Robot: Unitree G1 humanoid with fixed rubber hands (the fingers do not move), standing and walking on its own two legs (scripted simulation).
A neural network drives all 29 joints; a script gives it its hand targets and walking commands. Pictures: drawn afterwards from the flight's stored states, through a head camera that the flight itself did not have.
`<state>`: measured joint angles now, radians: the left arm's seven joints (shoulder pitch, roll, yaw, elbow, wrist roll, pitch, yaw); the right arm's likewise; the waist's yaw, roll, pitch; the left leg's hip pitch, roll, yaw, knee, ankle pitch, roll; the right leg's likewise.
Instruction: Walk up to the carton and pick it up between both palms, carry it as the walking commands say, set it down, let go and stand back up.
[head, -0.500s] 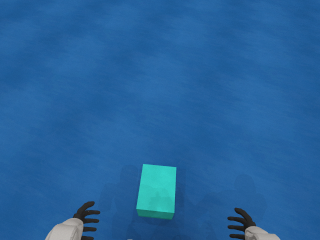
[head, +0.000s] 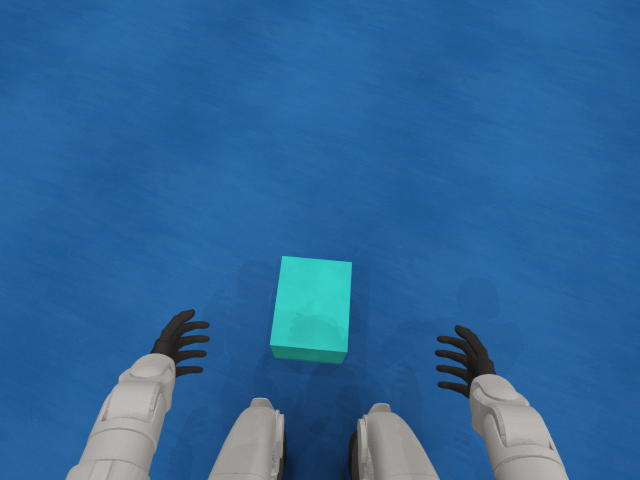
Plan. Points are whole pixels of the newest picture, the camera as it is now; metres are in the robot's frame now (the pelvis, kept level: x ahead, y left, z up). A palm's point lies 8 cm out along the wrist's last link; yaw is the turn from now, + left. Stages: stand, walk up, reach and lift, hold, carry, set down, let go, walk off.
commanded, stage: reach and lift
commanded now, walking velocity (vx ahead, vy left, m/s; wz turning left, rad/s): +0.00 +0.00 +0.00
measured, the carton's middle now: (312, 311) +0.48 +0.01 -0.61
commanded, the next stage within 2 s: none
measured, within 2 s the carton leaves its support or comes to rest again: neither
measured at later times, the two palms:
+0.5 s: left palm (196, 266) +0.42 +0.20 -0.13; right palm (437, 284) +0.39 -0.18 -0.13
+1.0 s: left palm (211, 243) +0.48 +0.20 -0.18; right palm (427, 262) +0.45 -0.18 -0.18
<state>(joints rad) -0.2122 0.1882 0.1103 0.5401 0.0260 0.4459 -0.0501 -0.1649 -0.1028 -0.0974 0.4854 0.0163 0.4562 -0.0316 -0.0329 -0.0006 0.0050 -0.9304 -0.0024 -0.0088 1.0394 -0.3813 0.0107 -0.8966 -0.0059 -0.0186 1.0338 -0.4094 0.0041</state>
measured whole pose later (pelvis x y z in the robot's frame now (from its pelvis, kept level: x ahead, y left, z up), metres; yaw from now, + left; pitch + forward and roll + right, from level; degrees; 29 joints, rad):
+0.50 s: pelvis -0.02 +0.00 -0.04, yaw -1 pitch +31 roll -1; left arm -0.86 0.24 0.22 0.90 0.01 0.21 0.00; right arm -0.79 -0.09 -0.25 0.79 0.01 0.23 -0.13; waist -0.02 0.00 -0.01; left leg -1.33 -0.01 -0.01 1.12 -0.33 0.01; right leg -1.30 0.00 0.00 1.12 -0.36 0.02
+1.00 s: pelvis +0.00 +0.01 -0.05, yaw -2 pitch +47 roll -2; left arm -1.00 0.23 0.34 0.91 0.08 0.05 -0.03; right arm -0.90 -0.10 -0.36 0.78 -0.04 0.06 -0.08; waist -0.01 0.00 -0.12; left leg -1.62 -0.01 -0.02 1.10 -0.31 0.01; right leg -1.59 0.02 0.02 1.09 -0.34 0.02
